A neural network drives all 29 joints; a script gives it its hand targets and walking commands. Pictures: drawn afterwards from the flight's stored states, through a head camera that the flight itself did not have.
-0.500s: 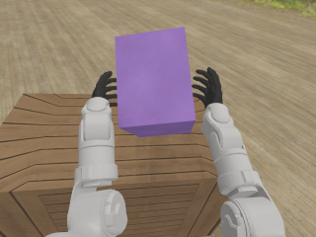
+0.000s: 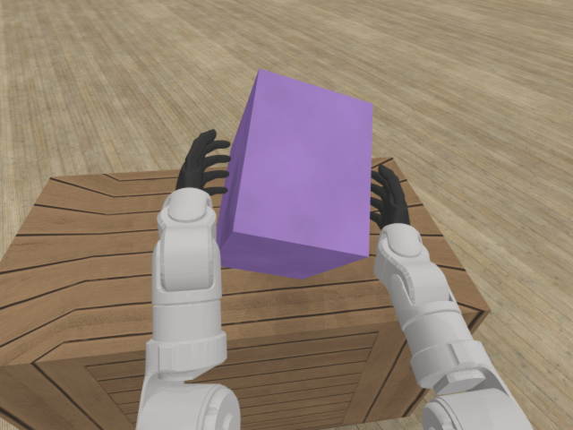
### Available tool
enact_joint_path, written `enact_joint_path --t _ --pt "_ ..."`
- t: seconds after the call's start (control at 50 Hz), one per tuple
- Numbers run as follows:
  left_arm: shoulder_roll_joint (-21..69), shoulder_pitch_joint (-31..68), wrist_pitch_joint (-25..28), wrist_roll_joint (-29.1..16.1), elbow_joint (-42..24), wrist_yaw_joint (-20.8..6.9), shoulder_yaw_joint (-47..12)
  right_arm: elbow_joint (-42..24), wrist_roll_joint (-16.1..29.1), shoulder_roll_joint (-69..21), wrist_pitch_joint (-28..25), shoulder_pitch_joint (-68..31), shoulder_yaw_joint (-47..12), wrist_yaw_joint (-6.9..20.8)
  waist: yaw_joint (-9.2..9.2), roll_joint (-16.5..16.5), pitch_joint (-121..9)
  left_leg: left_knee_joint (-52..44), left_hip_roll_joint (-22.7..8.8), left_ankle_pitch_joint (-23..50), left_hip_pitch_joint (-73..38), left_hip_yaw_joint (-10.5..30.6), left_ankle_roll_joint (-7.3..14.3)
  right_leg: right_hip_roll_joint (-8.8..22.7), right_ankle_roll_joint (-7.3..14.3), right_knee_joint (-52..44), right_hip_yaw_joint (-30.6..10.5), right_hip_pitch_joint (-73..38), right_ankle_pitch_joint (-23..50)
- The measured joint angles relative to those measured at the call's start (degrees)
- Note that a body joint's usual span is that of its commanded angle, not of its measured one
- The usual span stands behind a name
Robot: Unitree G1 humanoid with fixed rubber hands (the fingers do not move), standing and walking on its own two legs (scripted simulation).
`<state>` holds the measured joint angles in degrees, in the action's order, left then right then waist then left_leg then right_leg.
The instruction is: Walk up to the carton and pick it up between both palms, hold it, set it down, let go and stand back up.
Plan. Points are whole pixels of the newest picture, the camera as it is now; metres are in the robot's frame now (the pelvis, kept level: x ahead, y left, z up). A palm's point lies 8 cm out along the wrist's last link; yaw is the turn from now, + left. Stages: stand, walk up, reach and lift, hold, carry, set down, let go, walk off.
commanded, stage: hold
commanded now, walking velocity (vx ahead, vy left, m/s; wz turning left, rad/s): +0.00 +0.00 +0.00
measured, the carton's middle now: (284, 191) +0.47 -0.02 +0.11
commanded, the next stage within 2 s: none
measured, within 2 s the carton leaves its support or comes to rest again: neither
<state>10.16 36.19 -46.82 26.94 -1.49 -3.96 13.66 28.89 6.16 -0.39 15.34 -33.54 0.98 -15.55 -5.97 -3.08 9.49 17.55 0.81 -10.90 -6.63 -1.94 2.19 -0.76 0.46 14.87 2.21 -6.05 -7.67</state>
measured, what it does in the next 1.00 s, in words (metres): stands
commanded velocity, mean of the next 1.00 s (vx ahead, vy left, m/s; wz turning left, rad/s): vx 0.00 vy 0.00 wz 0.00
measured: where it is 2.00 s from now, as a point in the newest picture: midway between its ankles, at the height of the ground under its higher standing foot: outside the picture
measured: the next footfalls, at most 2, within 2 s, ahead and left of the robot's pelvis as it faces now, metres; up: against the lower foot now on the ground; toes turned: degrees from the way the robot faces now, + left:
none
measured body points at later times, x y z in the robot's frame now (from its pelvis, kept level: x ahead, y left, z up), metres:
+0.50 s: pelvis -0.07 +0.01 +0.00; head -0.11 +0.05 +0.44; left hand +0.33 +0.11 +0.17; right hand +0.31 -0.15 +0.23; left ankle +0.00 +0.10 -0.75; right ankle +0.02 -0.11 -0.74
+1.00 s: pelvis -0.03 +0.00 +0.00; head -0.06 +0.02 +0.45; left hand +0.38 +0.09 +0.19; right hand +0.35 -0.17 +0.16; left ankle +0.01 +0.09 -0.75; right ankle +0.02 -0.11 -0.75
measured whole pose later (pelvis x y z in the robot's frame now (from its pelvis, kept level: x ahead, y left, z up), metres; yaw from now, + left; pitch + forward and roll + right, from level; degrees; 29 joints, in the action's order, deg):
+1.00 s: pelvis -0.03 +0.00 +0.00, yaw -1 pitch -12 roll +0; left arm 7.6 49.6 -38.5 27.0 25.4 1.7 21.1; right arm 43.2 -1.9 -2.6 10.0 -44.8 14.8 -11.1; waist -5.6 -3.6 8.1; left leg 17.5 1.0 -7.5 -2.2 -3.3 2.1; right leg 0.1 0.4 15.9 2.4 -0.9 -4.7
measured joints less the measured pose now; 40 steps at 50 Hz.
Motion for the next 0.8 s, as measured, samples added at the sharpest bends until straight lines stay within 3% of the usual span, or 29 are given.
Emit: enact_joint_path --t 0.14,0.22,0.32,0.4,0.46,0.52,0.6,0.64,0.7,0.8 --pt "0.0 -2.1 1.6 -0.4 -2.8 3.8 0.0 -3.2 1.1 -2.0 -1.8 -0.7 0.0 -1.1 -1.36 0.4 -0.1 0.0 -0.1 1.2 -0.1 0.0 -0.3 0.0 0.3 0.0 0.0 -0.1 1.2" --pt "0.0 -1.5 2.2 -0.3 -2.1 3.7 0.0 -3.1 1.1 -0.9 -1.8 -1.9 0.0 -0.6 -0.77 1.3 -4.7 0.0 -0.1 1.4 -0.1 0.0 -0.3 0.0 0.3 0.0 0.0 -0.1 1.4" --pt "-0.8 4.6 1.3 3.0 8.5 -0.8 4.3 -2.4 -0.2 0.6 1.5 -6.3 3.4 2.0 1.13 0.8 -5.3 0.0 -0.1 1.7 0.0 0.0 -0.3 0.0 0.3 0.0 0.0 0.0 1.2" --pt "-2.8 7.3 1.3 3.2 17.5 -4.4 7.4 -1.0 -1.8 -0.3 2.2 -10.2 6.5 3.6 -0.13 -1.6 -2.0 0.0 -0.1 -0.8 0.2 0.0 -0.3 0.0 0.3 0.0 0.0 0.0 -3.2" --pt "-3.2 7.4 2.9 3.3 19.8 -3.1 7.4 2.6 -4.7 -1.6 0.5 -13.6 9.3 5.5 -1.79 -3.4 1.6 0.0 -0.1 0.3 0.5 0.0 -0.3 0.0 0.1 0.2 0.0 0.3 -3.6" --pt "-3.2 7.5 5.0 3.3 20.3 -1.0 7.4 8.0 -6.2 -2.1 -3.5 -15.8 11.9 7.9 -2.44 -3.3 2.9 0.0 -0.1 6.1 2.6 -0.3 -0.3 0.1 0.1 0.8 0.0 2.5 -0.7" --pt "-3.0 7.5 8.9 1.8 18.4 4.9 7.4 11.9 -6.2 -3.5 -9.1 -13.3 13.8 10.2 -0.93 -2.5 0.4 0.0 0.3 5.7 4.3 -1.5 -0.3 0.9 0.2 1.0 0.0 4.8 1.4" --pt "-2.8 7.8 11.0 1.5 17.9 6.5 7.4 13.8 -6.2 -4.0 -10.4 -10.9 13.8 11.4 -0.01 -1.7 -2.5 0.0 0.3 5.0 4.5 -1.5 -0.3 0.9 0.2 1.0 0.0 5.0 1.4" --pt "-2.6 9.5 11.7 1.4 19.1 6.4 7.4 15.7 -7.0 -4.8 -9.8 -7.8 13.8 12.0 1.64 -0.8 -6.9 0.0 0.3 4.1 4.4 -1.5 -0.3 1.0 -0.5 1.0 0.0 5.1 2.0" --pt "-2.6 14.0 10.3 1.4 24.1 4.6 7.4 15.7 -8.1 -4.5 -6.3 -7.0 13.9 8.7 3.34 -0.5 -7.5 0.0 0.3 3.1 4.4 -1.4 -0.1 1.0 -0.7 1.0 0.2 5.2 2.7"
